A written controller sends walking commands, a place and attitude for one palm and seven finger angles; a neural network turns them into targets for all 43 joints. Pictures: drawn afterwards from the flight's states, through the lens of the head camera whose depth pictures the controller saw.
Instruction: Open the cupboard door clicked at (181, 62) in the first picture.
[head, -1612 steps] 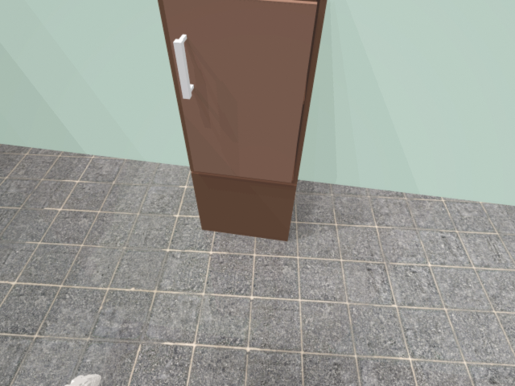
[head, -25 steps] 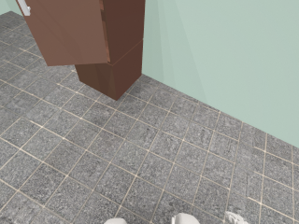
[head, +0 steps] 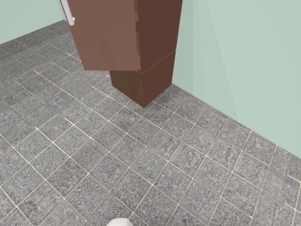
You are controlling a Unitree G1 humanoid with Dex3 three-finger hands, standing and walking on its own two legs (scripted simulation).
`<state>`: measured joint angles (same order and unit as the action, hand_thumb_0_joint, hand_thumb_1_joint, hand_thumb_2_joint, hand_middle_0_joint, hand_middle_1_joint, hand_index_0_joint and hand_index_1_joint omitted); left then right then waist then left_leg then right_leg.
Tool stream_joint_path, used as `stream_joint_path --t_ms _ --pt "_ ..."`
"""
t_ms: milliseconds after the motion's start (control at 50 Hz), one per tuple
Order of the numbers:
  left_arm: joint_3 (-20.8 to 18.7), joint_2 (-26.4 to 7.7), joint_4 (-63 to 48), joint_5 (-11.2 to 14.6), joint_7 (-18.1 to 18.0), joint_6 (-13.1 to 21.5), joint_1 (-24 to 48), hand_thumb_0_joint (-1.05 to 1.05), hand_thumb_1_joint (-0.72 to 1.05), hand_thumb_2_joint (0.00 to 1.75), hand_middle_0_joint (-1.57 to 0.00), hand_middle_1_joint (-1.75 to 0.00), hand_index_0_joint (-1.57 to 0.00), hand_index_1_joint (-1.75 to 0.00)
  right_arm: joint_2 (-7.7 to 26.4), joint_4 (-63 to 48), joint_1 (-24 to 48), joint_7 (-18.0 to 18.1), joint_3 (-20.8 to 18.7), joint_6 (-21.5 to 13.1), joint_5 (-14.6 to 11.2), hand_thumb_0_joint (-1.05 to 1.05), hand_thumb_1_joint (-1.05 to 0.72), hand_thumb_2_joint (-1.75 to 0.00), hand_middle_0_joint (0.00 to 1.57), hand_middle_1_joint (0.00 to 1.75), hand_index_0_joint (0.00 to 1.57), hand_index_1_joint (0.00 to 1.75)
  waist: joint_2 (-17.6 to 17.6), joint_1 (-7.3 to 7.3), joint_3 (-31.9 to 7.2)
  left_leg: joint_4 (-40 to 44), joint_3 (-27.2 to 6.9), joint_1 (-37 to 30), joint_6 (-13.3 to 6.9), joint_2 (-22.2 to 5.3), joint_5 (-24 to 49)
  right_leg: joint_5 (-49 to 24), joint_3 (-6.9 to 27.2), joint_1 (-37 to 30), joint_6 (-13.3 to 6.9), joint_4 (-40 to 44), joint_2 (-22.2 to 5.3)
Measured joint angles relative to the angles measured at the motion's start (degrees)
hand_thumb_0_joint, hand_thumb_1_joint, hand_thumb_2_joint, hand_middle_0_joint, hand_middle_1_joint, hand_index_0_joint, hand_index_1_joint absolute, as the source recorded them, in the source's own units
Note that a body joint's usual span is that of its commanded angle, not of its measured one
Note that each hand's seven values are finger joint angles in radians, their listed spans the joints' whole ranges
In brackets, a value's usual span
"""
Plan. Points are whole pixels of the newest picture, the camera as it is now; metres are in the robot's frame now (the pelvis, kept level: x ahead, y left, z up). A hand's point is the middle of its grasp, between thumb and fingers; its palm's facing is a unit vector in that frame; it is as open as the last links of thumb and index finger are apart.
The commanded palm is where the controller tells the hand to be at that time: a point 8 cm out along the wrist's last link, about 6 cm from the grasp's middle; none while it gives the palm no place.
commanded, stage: take the last steps up to it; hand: left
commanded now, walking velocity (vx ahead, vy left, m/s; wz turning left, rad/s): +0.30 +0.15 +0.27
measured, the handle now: (67, 6) +1.04 +0.48 +0.07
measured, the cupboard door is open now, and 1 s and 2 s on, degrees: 42 42 42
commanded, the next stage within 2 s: come to a stop and stand still in 1.28 s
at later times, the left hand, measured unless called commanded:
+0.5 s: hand (71, 208) +0.18 +0.26 -0.16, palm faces +0.09 -0.98 -0.19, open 7.4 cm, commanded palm none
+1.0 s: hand (69, 186) +0.25 +0.29 -0.17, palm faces +0.21 -0.96 -0.20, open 7.2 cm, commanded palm none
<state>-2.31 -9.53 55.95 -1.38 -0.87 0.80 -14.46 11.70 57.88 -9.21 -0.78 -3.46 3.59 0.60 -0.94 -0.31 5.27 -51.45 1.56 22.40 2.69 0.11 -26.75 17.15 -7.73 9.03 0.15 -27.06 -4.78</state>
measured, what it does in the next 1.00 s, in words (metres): walks ahead: left foot, then right foot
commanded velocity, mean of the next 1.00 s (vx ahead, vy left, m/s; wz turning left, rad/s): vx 0.30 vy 0.13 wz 0.05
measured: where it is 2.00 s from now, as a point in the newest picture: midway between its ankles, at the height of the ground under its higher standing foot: (126, 181)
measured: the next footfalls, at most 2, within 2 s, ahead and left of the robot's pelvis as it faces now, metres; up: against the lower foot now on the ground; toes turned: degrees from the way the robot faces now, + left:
left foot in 0.14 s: +0.05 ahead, +0.13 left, +0.00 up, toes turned +8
right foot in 0.64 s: +0.29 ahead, -0.03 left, +0.00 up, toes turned -2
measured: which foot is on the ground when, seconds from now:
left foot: up 0.00-0.12, down 0.14-0.64, up 0.66-1.00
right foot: down 0.00-0.14, up 0.16-0.62, down 0.64-1.00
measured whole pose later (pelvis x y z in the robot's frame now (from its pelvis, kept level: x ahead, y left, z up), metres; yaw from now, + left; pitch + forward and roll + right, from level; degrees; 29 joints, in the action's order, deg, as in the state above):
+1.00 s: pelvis +0.29 +0.11 +0.00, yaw +7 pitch +0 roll +0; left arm -3.7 -10.6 63.0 -1.3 0.3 3.4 -18.1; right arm 10.5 58.4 -10.2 -2.0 -3.5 -0.9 1.4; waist -0.8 -2.1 2.6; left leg -36.5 4.1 26.4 2.2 -4.9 -11.9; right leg 15.9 -8.7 4.8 1.6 -20.7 -4.8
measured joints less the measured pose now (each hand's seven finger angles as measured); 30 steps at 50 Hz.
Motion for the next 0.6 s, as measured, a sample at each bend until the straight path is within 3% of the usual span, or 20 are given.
stream_joint_path --t_ms 100,140,160,200,240,300,440,600 --pt "-1.0 -1.7 2.4 -0.3 0.9 0.2 -2.5 0.00 0.92 0.90 -0.20 -0.30 -0.20 -0.30 -0.4 -0.3 0.6 -0.7 0.5 -1.1 0.2 0.00 -0.90 -0.90 0.20 0.30 0.20 0.30 -2.2 -1.61 -0.4 12.0 2.8 -4.5 -0.9 -0.3 1.8 1.4 -1.7 -0.5 1.8 -0.9 -2.2" --pt "-1.5 -2.4 3.3 0.0 1.2 -0.3 -3.8 0.00 0.92 0.90 -0.20 -0.30 -0.20 -0.30 -0.1 -1.2 0.5 -0.7 0.8 -2.3 0.3 0.00 -0.90 -0.90 0.20 0.30 0.20 0.30 -2.5 -1.73 -1.1 20.0 3.5 -7.6 -2.5 0.0 6.4 3.6 -2.1 0.5 2.9 -4.3 -3.3" --pt "-1.7 -2.7 3.8 0.2 1.4 -0.9 -4.1 0.00 0.91 0.90 -0.20 -0.30 -0.20 -0.30 -0.1 -1.7 0.5 -0.5 0.7 -3.0 0.5 0.00 -0.90 -0.90 0.20 0.30 0.20 0.30 -2.5 -1.62 -1.0 20.0 3.6 -7.3 -4.1 0.3 10.4 6.8 -1.7 2.2 2.9 -9.0 -3.7" --pt "-1.9 -3.4 4.9 0.1 1.4 -2.4 -3.8 0.01 0.91 0.90 -0.20 -0.30 -0.20 -0.30 -0.4 -2.3 0.1 0.1 0.9 -4.1 0.9 0.00 -0.90 -0.90 0.20 0.30 0.20 0.30 -2.6 -1.68 -0.9 17.9 4.1 -7.2 -6.1 0.8 9.5 11.7 1.3 7.4 2.0 -22.5 -3.1" --pt "-2.0 -3.7 5.6 0.0 1.5 -3.0 -2.8 0.01 0.91 0.90 -0.20 -0.30 -0.20 -0.30 -1.0 -2.5 -1.4 0.8 1.2 -5.0 0.9 0.00 -0.90 -0.90 0.20 0.30 0.20 0.30 -2.4 -1.43 -1.3 19.7 4.0 -8.9 -6.8 1.4 8.5 9.8 3.0 12.6 1.2 -32.8 -2.3" --pt "-1.9 -3.7 4.9 -0.1 1.9 -2.6 -0.7 0.01 0.91 0.90 -0.19 -0.30 -0.19 -0.30 -1.9 -1.3 -4.2 1.3 1.9 -5.8 0.7 0.00 -0.90 -0.90 0.20 0.30 0.20 0.30 -1.8 -1.24 -1.7 25.6 3.5 -12.6 -6.9 2.5 10.4 4.0 3.8 18.0 1.0 -37.6 -2.0" --pt "-1.0 -2.1 2.2 0.0 2.1 -1.5 4.5 0.01 0.91 0.90 -0.19 -0.30 -0.19 -0.30 -3.8 3.1 -10.8 1.4 2.9 -6.4 0.5 0.00 -0.90 -0.90 0.20 0.30 0.20 0.30 -0.1 0.10 -2.5 34.6 2.3 -20.2 -7.9 4.1 11.9 -2.2 3.4 22.3 1.6 -27.6 -1.9" --pt "-0.1 0.0 0.0 0.1 2.2 -0.7 10.0 0.01 0.91 0.90 -0.19 -0.30 -0.19 -0.30 -4.3 7.1 -16.9 1.6 3.0 -6.5 0.9 0.00 -0.90 -0.90 0.20 0.30 0.20 0.30 1.3 3.23 -1.3 32.7 2.6 -25.7 -6.9 4.5 5.2 -2.8 1.5 16.8 -0.7 -11.5 1.0"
